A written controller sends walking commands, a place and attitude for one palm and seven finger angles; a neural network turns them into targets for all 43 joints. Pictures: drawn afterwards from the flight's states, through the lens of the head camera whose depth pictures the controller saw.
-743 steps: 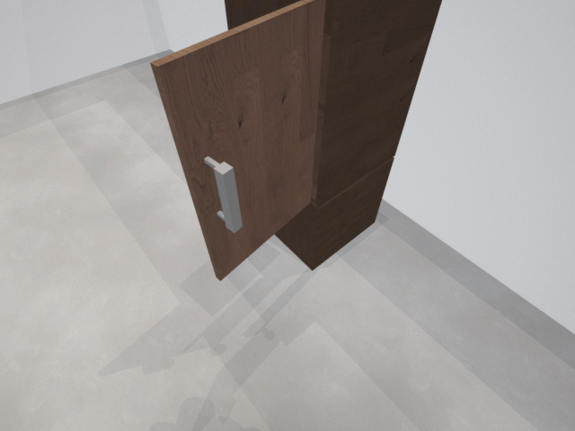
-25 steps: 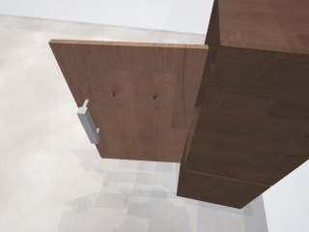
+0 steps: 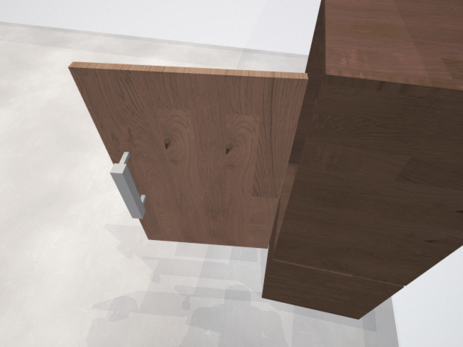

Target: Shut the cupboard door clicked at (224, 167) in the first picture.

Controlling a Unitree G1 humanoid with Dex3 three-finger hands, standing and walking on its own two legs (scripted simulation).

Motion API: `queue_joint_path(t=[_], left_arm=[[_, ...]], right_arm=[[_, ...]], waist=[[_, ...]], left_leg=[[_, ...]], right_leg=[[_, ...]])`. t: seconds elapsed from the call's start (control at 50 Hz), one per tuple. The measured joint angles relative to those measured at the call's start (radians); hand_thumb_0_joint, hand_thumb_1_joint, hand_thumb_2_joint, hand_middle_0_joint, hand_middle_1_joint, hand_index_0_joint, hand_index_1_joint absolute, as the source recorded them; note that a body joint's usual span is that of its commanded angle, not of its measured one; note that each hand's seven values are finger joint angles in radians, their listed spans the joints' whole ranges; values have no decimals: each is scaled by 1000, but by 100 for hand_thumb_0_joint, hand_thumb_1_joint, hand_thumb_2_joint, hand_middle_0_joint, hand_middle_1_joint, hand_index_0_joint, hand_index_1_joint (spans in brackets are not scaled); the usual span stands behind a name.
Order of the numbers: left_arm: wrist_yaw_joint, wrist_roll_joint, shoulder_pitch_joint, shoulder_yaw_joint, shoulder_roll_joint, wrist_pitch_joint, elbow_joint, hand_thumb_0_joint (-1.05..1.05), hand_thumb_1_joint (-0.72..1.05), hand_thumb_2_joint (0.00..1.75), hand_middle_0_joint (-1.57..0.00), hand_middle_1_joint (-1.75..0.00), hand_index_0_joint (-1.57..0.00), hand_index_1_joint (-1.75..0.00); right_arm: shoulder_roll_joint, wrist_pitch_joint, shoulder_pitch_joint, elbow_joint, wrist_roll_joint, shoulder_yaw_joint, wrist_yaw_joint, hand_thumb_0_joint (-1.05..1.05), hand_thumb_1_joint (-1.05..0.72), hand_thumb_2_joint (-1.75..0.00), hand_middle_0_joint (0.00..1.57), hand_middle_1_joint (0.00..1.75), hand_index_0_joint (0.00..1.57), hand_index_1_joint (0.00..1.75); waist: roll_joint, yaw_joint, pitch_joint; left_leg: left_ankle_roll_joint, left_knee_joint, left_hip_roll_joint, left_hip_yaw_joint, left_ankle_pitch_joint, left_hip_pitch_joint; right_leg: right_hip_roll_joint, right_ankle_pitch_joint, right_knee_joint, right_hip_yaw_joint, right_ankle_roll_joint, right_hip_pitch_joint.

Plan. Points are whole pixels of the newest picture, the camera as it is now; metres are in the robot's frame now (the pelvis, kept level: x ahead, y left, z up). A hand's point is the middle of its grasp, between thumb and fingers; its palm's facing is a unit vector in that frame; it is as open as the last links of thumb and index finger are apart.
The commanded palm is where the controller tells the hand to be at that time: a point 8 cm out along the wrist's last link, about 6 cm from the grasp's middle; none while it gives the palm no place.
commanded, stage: look again from close up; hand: left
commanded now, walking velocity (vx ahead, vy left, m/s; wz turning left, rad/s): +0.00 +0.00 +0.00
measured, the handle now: (132, 186) +0.44 +0.26 -0.03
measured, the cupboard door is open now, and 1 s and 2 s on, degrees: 98 98 98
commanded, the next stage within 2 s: raise the hand and make a fist in 0.38 s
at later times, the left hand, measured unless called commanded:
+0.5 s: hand out of the picture -0.01 +0.16 -0.18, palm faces +0.03 -0.98 -0.20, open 7.4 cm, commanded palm +0.09 +0.21 -0.08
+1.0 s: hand out of the picture +0.10 +0.19 -0.07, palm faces +0.07 -1.00 -0.02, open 5.7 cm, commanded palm +0.10 +0.23 -0.06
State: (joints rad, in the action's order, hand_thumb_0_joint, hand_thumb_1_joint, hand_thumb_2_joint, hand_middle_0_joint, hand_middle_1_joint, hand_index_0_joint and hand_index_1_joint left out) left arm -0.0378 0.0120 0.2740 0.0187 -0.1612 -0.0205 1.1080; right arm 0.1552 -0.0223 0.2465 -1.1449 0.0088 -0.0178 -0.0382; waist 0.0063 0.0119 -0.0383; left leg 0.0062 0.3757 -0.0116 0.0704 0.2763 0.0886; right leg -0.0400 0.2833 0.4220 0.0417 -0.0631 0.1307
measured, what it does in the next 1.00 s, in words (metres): lowers itself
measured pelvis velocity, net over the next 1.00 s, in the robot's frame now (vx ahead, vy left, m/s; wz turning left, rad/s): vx -0.09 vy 0.01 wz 0.04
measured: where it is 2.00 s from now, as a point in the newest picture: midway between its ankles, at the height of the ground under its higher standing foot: outside the picture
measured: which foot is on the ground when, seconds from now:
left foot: down 0.00-1.00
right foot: down 0.00-1.00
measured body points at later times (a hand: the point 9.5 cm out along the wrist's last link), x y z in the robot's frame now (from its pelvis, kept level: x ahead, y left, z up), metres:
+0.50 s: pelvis +0.00 +0.00 +0.00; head +0.01 -0.01 +0.45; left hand -0.01 +0.22 -0.16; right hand -0.01 -0.22 -0.16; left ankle -0.05 +0.12 -0.74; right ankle -0.04 -0.07 -0.74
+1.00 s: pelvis -0.09 +0.01 -0.11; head -0.03 +0.02 +0.33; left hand +0.09 +0.24 -0.07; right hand +0.17 -0.21 -0.14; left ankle -0.05 +0.12 -0.74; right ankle -0.04 -0.07 -0.74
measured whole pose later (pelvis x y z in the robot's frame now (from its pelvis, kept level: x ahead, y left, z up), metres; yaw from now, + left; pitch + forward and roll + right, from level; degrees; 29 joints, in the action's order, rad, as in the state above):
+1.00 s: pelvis -0.09 +0.01 -0.11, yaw +2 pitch +14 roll -1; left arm 0.19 -0.22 0.48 -0.05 -0.19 -0.50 0.00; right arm 0.25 -0.25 0.15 -0.45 -0.01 0.03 -0.03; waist 0.01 0.04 0.14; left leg -0.02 1.26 0.01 -0.01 0.54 0.95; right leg 0.00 0.53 1.23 0.11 -0.06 0.94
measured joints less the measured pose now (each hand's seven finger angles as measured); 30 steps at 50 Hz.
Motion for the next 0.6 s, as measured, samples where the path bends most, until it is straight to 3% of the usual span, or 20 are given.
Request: queue_joint_path(t=[0.5, 0.52, 0.54, 0.6], left_arm=[[-8, 3, 17, -4, 15, -9, 5, 0, 91, 90, -20, -30, -20, -30], [-3, -30, 64, -41, 15, 43, -146, 1, 92, 90, -20, -30, -20, -30], [-11, -68, 130, -46, 2, 54, -335, 2, 93, 90, -20, -30, -21, -30], [-45, -148, 219, -23, -24, -25, -734, 3, 94, 90, -21, -31, -21, -31]], right_arm=[[-16, 4, 22, -6, -2, 4, -1, 1, -91, -89, 19, 30, 20, 30], [-10, -15, 30, 31, -5, -1, -19, 1, -92, -89, 20, 30, 20, 30], [-1, -60, 54, 82, -14, -5, -42, 1, -92, -89, 20, 30, 21, 30], [47, -200, 101, 204, -40, 11, -56, 2, -92, -89, 20, 30, 21, 30]], waist=[[-3, 0, 2], [-4, 4, -14], [-5, 6, -14], [-27, -21, 24]], left_leg=[[8, 32, -14, -6, 3, 27], [5, 66, -20, 1, 14, 41], [2, 89, -24, 7, 30, 55], [-3, 152, -3, -14, 53, 118]], right_leg=[[-12, -10, -8, 9, -5, 6], [-16, -9, 9, 5, -3, 16], [-18, 2, 42, 0, -4, 38], [7, 45, 128, 22, 1, 100]])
